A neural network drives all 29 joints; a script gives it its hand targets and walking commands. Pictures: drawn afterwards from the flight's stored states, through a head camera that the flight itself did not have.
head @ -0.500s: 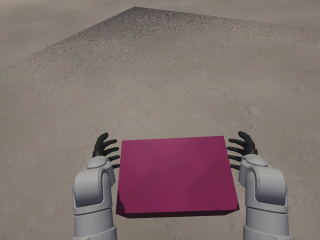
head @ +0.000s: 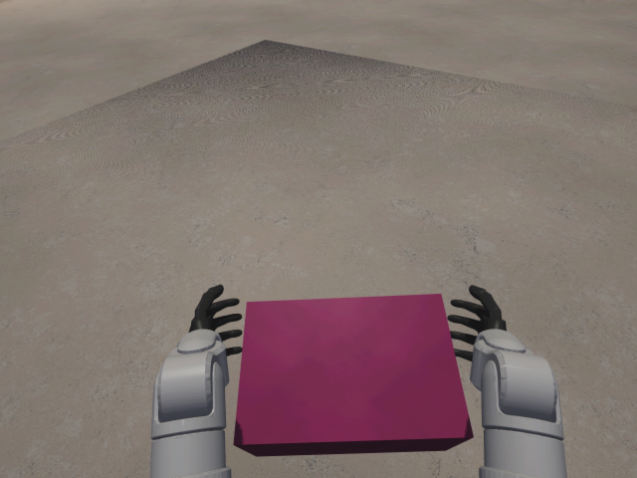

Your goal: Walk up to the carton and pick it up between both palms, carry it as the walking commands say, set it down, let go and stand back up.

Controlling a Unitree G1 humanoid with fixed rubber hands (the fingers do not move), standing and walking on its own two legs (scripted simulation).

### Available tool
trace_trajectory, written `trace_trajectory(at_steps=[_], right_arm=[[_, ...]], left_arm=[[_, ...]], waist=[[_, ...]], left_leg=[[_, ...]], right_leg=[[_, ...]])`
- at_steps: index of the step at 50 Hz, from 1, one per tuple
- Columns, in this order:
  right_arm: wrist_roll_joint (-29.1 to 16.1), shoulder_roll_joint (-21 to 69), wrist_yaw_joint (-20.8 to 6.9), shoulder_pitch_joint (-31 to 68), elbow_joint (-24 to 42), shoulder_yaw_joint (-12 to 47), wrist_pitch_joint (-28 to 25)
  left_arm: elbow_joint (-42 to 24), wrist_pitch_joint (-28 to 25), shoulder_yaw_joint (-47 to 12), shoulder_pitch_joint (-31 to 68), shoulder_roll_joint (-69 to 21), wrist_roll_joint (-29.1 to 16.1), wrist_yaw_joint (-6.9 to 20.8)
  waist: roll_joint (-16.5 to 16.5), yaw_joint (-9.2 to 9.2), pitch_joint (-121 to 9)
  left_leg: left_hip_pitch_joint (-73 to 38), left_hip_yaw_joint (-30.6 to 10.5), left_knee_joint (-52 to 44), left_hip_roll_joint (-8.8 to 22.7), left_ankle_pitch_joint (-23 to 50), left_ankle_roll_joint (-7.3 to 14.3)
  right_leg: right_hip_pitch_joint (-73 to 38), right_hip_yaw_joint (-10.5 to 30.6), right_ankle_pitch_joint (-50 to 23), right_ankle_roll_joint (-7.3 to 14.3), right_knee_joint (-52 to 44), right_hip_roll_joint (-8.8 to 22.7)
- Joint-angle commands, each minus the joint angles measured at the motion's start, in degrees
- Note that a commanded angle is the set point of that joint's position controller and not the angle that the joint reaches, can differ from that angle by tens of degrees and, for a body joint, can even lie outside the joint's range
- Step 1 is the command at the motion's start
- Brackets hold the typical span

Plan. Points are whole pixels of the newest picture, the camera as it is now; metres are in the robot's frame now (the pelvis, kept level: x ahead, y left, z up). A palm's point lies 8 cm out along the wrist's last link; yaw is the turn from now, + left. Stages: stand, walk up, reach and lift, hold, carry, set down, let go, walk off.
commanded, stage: carry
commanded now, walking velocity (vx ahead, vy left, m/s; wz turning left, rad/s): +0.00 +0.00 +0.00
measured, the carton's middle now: (346, 376) +0.28 -0.01 -0.02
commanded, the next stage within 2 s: hold in 1.42 s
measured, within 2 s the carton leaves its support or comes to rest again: neither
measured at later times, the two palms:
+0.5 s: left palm (184, 348) +0.28 +0.20 +0.07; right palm (462, 349) +0.27 -0.15 +0.06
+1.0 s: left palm (191, 344) +0.29 +0.19 +0.06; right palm (461, 348) +0.28 -0.15 +0.05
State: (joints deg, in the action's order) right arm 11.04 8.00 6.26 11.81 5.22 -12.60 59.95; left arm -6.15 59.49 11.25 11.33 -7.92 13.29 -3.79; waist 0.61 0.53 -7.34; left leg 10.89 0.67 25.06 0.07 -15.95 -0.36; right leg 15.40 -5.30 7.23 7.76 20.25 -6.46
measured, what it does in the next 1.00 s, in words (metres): stands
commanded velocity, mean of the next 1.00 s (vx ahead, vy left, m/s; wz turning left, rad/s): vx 0.00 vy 0.00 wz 0.00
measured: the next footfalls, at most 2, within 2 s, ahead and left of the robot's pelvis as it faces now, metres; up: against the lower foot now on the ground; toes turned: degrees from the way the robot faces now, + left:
none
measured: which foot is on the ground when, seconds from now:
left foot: down 0.00-1.00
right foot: down 0.00-1.00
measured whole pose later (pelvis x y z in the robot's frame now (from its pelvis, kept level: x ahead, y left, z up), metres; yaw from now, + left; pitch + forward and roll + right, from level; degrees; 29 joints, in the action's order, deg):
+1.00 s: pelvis +0.01 +0.02 +0.00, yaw +0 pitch +1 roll +0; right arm 12.7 7.7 2.8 9.7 0.2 -12.5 50.3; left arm -0.4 48.9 12.2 10.1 -7.8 14.0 -2.0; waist 1.0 0.5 -4.8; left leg 10.0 1.5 26.7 -1.3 -17.8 1.4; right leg 15.9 -5.3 10.6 6.3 24.9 -4.4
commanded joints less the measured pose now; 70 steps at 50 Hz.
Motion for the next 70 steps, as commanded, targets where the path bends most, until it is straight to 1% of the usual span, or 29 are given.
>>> trace_trajectory(at_steps=[1, 3, 6, 10, 15, 23, 28, 34, 44, 57, 70], right_arm=[[-21.23, 46.93, -20.35, 29.62, -3.64, 35.39, -0.88], [-21.66, 47.7, -20.34, 31.14, -2.58, 35.64, -1.98], [-22.43, 48.34, -20.04, 31.29, -1.17, 36.37, -2.09], [-21.78, 47.67, -19.78, 29.35, -1.93, 36.18, -1.76], [-20.55, 47.09, -19.87, 28.55, -2.66, 35.41, -3.25], [-20.36, 45.65, -19.48, 26.89, 0.71, 36.39, -5.26], [-20.07, 44.43, -19.27, 25.23, 1.19, 36.61, -5.54], [-19.11, 43.67, -19.23, 24.94, 0.06, 35.84, -6.62], [-17.14, 43.28, -19.08, 24.97, -2.25, 34.39, -9.86], [-16.32, 42.72, -18.88, 24.6, -2.78, 34.52, -12.1], [-15.28, 42.29, -18.94, 24.31, -4.46, 34.01, -14.0]], left_arm=[[3.97, -1.33, -35.03, 27.59, -46.73, -20.62, 17.46], [3.54, -2.39, -35.27, 28.51, -47.58, -20.88, 17.47], [2.13, -2.47, -36.34, 28.78, -48.02, -21.77, 17.39], [2.89, -2.17, -36.14, 27.13, -47.36, -21.55, 17.5], [3.86, -3.68, -35.18, 26.38, -47.37, -20.58, 17.74], [1.15, -5.52, -35.82, 24.38, -46.7, -20.31, 17.31], [0.7, -5.71, -35.97, 22.76, -45.81, -20.04, 17.05], [2.22, -6.73, -35.01, 22.23, -45.14, -18.93, 16.95], [5.35, -10.0, -33.12, 21.84, -44.24, -16.91, 16.85], [6.4, -12.29, -32.83, 21.42, -43.3, -16.17, 16.84], [8.22, -14.18, -32.17, 21.21, -42.78, -15.28, 16.99]], waist=[[-0.03, -0.47, -6.8], [-0.64, -0.4, -6.94], [-0.89, -0.37, -7.86], [-0.97, -0.3, -8.33], [-0.83, -0.16, -7.97], [0.03, -0.16, -9.7], [0.26, -0.15, -10.21], [0.29, -0.1, -9.56], [-0.24, 0.01, -9.0], [-0.8, 0.05, -9.43], [-0.84, 0.07, -9.46]], left_leg=[[1.37, -3.56, -1.31, 4.27, -1.71, 2.29], [1.16, -3.77, -0.92, 3.97, -1.72, 2.46], [0.83, -4.18, -0.88, 4.09, -0.97, 2.73], [0.91, -4.64, -0.97, 4.67, 0.99, 2.9], [0.91, -5.39, -1.15, 5.27, 3.38, 2.82], [-0.49, -6.05, -1.29, 6.6, 9.22, 1.94], [-1.43, -5.93, -1.17, 7.12, 11.91, 1.56], [-1.51, -5.66, -1.51, 7.11, 11.41, 1.5], [-1.1, -4.9, -1.18, 6.49, 8.64, 1.61], [-0.78, -3.83, -0.08, 5.7, 5.94, 1.93], [-0.36, -3.36, 0.31, 5.52, 5.04, 2.13]], right_leg=[[-3.08, 14.58, 12.32, -4.5, -8.42, 14.62], [-2.46, 14.93, 14.07, -4.49, -9.08, 14.83], [-2.87, 14.39, 13.48, -4.41, -8.66, 14.66], [-4.34, 13.59, 9.24, -3.85, -6.77, 14.64], [-5.55, 12.95, 3.96, -2.99, -4.32, 14.59], [-7.75, 11.33, -5.69, -2.31, 0.41, 14.13], [-7.88, 10.89, -9.02, -1.96, 2.06, 14.07], [-7.27, 10.86, -8.35, -1.86, 2.06, 14.02], [-7.3, 11.35, -7.23, -1.83, 1.1, 14.41], [-7.76, 12.41, -7.39, -1.32, 0.02, 15.14], [-7.85, 12.77, -7.49, -1.14, -0.24, 15.17]])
